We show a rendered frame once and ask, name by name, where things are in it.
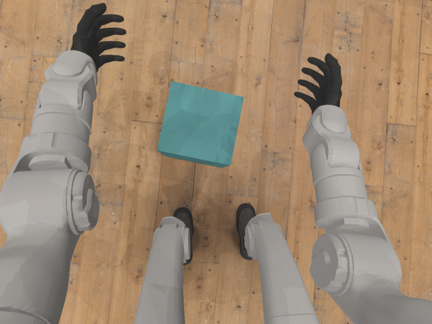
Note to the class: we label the right robot foot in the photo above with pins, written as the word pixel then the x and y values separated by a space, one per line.
pixel 244 214

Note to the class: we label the left robot forearm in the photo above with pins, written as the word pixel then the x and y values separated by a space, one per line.
pixel 62 119

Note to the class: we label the carton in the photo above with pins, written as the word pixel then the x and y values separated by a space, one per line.
pixel 200 125

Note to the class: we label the left robot hand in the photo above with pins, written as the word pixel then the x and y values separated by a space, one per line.
pixel 89 34

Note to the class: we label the robot right upper arm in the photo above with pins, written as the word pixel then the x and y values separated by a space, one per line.
pixel 362 275

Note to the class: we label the robot left thigh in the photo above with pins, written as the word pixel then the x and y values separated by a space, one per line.
pixel 162 297

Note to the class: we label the robot left upper arm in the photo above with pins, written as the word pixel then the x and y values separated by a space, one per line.
pixel 43 214

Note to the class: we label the right robot hand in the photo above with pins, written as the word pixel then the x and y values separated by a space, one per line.
pixel 329 91

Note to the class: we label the right robot forearm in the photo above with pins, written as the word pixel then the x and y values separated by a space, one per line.
pixel 342 201

